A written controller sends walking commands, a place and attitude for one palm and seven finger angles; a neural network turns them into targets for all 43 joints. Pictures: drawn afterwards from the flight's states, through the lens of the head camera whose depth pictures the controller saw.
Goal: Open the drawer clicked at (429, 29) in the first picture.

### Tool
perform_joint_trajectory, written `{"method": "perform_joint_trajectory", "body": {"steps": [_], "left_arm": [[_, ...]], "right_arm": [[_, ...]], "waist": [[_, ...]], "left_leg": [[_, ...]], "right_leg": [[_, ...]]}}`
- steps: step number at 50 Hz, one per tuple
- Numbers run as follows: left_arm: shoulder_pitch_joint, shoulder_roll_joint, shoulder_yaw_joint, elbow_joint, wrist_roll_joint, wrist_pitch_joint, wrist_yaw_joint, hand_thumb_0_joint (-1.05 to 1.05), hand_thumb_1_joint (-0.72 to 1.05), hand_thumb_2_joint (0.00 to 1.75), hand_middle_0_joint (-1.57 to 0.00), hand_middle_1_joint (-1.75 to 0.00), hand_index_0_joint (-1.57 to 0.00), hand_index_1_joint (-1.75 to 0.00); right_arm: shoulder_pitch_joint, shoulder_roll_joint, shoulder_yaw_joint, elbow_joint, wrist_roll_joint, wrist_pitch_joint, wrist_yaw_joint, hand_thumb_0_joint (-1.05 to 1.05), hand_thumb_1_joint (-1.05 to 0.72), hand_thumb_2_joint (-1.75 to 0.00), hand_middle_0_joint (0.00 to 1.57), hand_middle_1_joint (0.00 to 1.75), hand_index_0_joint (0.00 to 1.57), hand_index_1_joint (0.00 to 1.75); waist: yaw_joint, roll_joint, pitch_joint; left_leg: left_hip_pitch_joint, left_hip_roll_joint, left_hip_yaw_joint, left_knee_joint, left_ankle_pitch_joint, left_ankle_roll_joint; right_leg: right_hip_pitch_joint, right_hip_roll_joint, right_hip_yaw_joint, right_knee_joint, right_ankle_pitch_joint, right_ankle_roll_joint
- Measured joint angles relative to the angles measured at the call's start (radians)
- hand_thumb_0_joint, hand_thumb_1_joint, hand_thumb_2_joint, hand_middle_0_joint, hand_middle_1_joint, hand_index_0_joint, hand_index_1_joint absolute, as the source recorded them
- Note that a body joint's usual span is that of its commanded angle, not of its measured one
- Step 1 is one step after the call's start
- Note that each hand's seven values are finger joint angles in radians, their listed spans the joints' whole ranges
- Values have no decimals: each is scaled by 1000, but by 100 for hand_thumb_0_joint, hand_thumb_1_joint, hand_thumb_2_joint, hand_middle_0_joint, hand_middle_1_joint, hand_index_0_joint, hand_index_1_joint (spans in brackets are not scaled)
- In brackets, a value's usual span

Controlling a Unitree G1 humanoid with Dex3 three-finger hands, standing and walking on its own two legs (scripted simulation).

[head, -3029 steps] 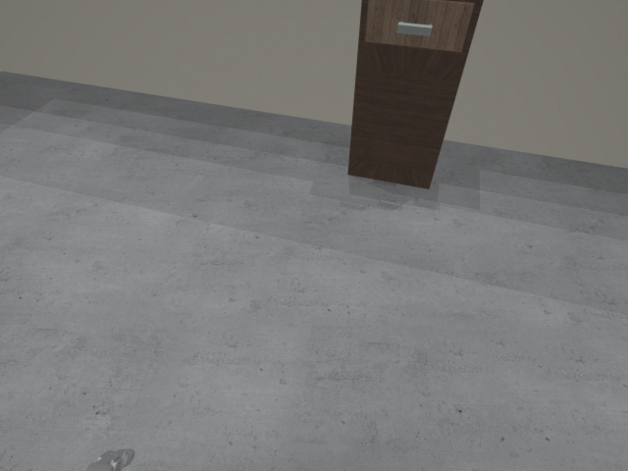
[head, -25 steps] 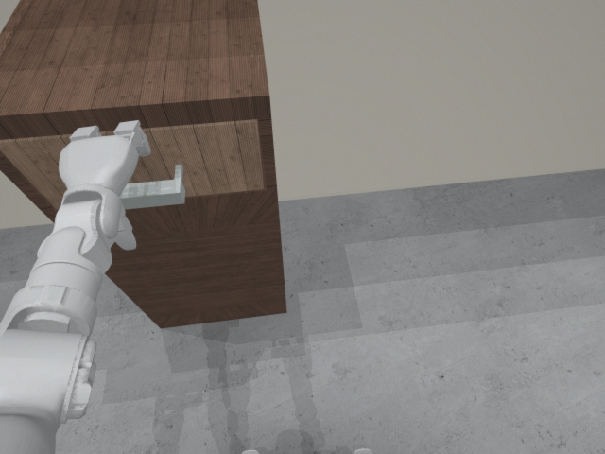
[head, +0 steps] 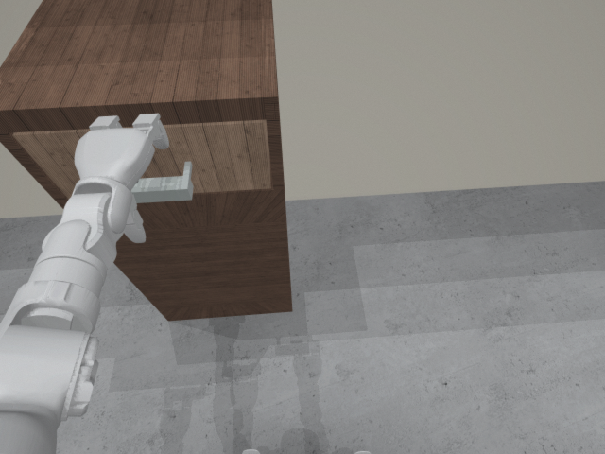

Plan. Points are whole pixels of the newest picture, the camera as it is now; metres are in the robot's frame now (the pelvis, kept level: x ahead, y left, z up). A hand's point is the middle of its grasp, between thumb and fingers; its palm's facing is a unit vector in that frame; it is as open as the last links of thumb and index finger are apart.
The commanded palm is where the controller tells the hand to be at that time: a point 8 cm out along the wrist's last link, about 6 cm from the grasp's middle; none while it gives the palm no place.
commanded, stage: re-aim the fingers above the handle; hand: left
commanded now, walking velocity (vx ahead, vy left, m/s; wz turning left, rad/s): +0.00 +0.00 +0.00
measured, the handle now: (154, 179) +0.53 +0.24 +0.00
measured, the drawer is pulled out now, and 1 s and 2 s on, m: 0.00 0.00 0.00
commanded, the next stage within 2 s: lower the fingers behind the handle in 1.88 s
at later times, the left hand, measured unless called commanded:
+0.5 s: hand (124, 175) +0.48 +0.25 +0.07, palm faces +0.03 -0.04 -1.00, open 13.8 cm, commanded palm +0.46 +0.25 +0.12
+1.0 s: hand (129, 176) +0.48 +0.25 +0.07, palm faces -0.01 -0.01 -1.00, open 13.8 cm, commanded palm +0.45 +0.25 +0.12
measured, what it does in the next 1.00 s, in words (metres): stands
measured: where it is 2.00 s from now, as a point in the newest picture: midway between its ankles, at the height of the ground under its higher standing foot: outside the picture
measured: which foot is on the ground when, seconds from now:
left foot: down 0.00-1.00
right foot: down 0.00-1.00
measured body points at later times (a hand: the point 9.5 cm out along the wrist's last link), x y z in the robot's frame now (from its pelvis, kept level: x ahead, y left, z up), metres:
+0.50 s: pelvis +0.00 +0.01 +0.00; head +0.09 +0.00 +0.44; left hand +0.47 +0.25 +0.12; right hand +0.02 -0.27 -0.13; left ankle -0.01 +0.11 -0.71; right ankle -0.01 -0.12 -0.71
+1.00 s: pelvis +0.00 +0.02 +0.00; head +0.08 +0.01 +0.44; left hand +0.47 +0.24 +0.12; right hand +0.03 -0.25 -0.13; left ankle -0.01 +0.11 -0.71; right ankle -0.01 -0.12 -0.71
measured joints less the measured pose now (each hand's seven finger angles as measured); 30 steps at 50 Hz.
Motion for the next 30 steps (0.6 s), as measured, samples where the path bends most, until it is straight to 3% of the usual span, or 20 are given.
{"method": "perform_joint_trajectory", "body": {"steps": [4, 8, 14, 20, 25, 30], "left_arm": [[-22, 15, 18, 57, 2, 64, 13, 0, -49, 30, -32, -120, -32, -120], [-19, 32, 16, 91, -14, 97, -29, 0, -49, 31, -32, -120, -31, -120], [9, 37, 6, 57, -29, 23, -97, -1, -49, 30, -32, -120, -31, -120], [20, 26, 34, -1, -5, -49, -38, -1, -49, 30, -32, -120, -32, -120], [10, 27, 56, 29, 5, 19, 26, 0, -49, 30, -32, -120, -32, -120], [4, 22, 11, 70, -12, 102, -8, 0, -49, 31, -32, -120, -31, -120]], "right_arm": [[10, 2, 6, 14, 2, 6, 5, 1, -90, -90, 20, 30, 20, 30], [32, 5, 9, 20, 8, 13, 2, 1, -90, -90, 20, 30, 20, 30], [58, 9, 9, 24, 11, 14, -13, 1, -90, -90, 20, 30, 20, 30], [58, 6, -4, 22, 1, 5, -8, 1, -90, -90, 20, 30, 20, 30], [40, 3, -3, 25, -2, 6, 10, 1, -90, -90, 20, 30, 20, 30], [37, 11, 0, 23, 7, 6, 18, 1, -90, -90, 20, 30, 20, 30]], "waist": [[-11, 6, -5], [-18, 12, -6], [-24, 4, 1], [-24, -3, -5], [-19, 4, -15], [-6, 12, -16]], "left_leg": [[-3, 4, 7, -5, 1, -1], [15, 8, 13, -23, 5, 0], [33, 7, 13, -36, 7, 4], [2, 4, 18, -9, -3, 9], [-18, 3, 28, 6, -10, 16], [-3, -2, 26, -6, -5, 22]], "right_leg": [[-7, 4, 7, -4, 4, -1], [10, 8, 13, -25, 12, 1], [32, 7, 14, -45, 18, 4], [2, 4, 18, -23, 11, 9], [-21, 2, 28, -8, 7, 16], [-1, -3, 27, -25, 14, 22]]}}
